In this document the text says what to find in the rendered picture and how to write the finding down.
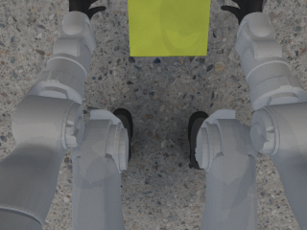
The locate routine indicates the left robot forearm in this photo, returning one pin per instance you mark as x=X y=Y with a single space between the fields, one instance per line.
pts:
x=69 y=62

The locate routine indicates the right robot forearm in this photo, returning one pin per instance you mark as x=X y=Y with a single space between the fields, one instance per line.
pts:
x=266 y=70

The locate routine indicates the robot right hand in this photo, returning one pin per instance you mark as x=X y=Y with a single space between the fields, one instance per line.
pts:
x=246 y=7

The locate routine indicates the right robot upper arm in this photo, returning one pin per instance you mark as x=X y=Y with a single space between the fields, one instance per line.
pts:
x=280 y=131

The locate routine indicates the carton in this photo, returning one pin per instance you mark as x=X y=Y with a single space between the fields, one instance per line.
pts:
x=168 y=28

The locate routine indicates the left robot upper arm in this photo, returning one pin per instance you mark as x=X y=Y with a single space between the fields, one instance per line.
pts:
x=44 y=129

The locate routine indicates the robot left hand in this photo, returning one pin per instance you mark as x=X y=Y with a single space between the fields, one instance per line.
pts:
x=83 y=6

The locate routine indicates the robot left shin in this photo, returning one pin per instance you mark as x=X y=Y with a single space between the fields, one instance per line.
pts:
x=95 y=114

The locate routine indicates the left robot thigh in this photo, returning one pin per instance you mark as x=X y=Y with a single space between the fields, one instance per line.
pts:
x=96 y=177

